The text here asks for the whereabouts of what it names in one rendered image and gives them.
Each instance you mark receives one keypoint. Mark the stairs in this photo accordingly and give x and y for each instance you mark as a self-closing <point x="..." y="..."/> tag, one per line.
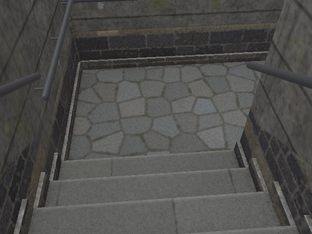
<point x="179" y="193"/>

